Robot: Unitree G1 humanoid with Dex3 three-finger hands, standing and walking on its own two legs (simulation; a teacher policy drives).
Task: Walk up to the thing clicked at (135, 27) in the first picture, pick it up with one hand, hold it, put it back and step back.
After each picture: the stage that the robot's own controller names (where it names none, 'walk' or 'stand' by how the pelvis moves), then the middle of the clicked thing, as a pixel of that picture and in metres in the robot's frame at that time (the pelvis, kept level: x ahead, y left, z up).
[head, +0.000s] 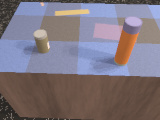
stand; (126, 43) +0.58 -0.18 -0.02
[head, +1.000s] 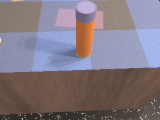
walk; (84, 33) +0.54 +0.01 +0.02
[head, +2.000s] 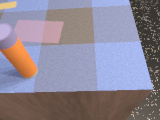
stand; (17, 55) +0.42 +0.27 +0.02
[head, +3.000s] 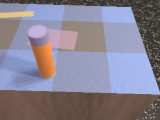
stand; (43, 55) +0.47 +0.18 +0.00
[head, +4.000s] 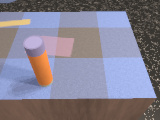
stand; (40, 64) +0.45 +0.19 -0.02
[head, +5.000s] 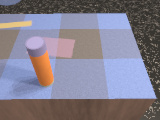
stand; (41, 64) +0.46 +0.19 -0.02
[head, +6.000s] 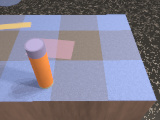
stand; (41, 66) +0.45 +0.19 -0.02
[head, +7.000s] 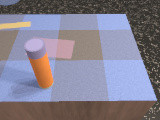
rise first; (41, 66) +0.45 +0.19 -0.02
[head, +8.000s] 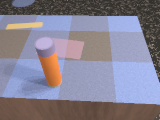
rise first; (50, 65) +0.46 +0.18 -0.02
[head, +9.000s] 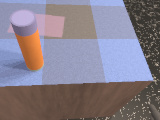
go down; (30, 45) +0.48 +0.16 +0.02
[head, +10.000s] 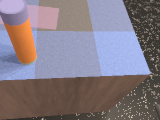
go down; (21, 36) +0.49 +0.17 +0.05
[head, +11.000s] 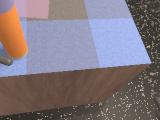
close in; (8, 27) +0.48 +0.17 +0.08
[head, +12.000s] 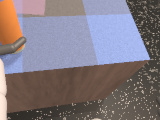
close; (4, 19) +0.50 +0.17 +0.09
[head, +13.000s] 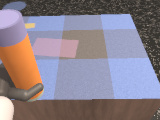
lift; (21, 63) +0.30 +0.17 +0.20
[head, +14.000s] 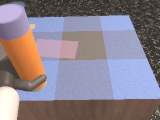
hold; (24, 56) +0.32 +0.16 +0.20
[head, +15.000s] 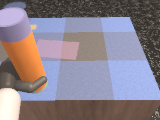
hold; (25, 58) +0.32 +0.17 +0.19
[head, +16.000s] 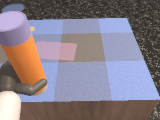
hold; (26, 60) +0.32 +0.16 +0.19
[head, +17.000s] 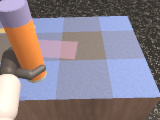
crouch; (26, 46) +0.37 +0.17 +0.19
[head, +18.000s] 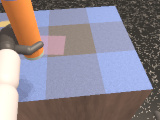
lower; (24, 23) +0.45 +0.15 +0.20
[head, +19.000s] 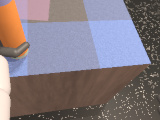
lower; (7, 24) +0.49 +0.17 +0.10
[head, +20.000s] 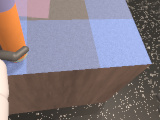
lower; (7, 28) +0.47 +0.17 +0.09
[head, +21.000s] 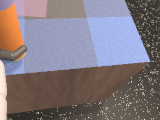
lower; (6, 27) +0.48 +0.17 +0.09
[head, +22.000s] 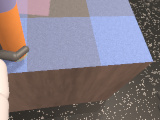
lower; (8, 28) +0.47 +0.17 +0.09
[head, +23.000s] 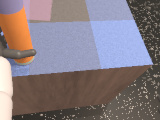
open; (16, 31) +0.48 +0.15 +0.08
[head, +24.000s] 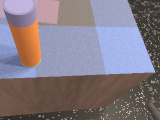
sink last; (26, 38) +0.45 +0.15 +0.06
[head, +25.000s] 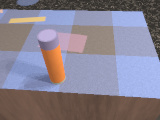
sink last; (53, 59) +0.45 +0.16 +0.03
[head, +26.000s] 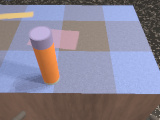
stand; (46, 59) +0.44 +0.15 +0.04
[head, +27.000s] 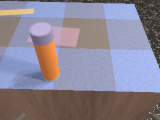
stand; (47, 55) +0.45 +0.15 +0.05
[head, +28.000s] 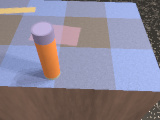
stand; (48, 54) +0.45 +0.15 +0.03
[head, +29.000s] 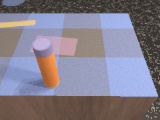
stand; (47, 65) +0.45 +0.17 -0.02
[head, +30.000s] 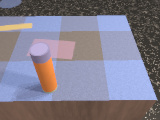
stand; (45, 70) +0.43 +0.17 -0.02
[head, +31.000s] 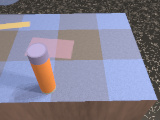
stand; (43, 71) +0.42 +0.18 -0.02
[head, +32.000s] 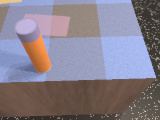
walk; (36, 50) +0.46 +0.19 +0.00
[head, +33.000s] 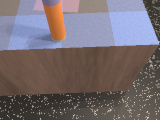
walk; (54, 17) +0.62 +0.14 +0.00
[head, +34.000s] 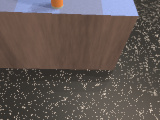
walk; out of the picture +0.89 +0.14 +0.00
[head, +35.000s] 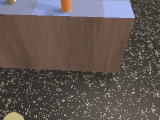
stand; out of the picture +1.05 +0.16 -0.01
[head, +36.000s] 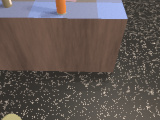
stand; out of the picture +1.07 +0.17 -0.03
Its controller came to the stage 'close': yes
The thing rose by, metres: 0.23
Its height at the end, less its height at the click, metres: +0.00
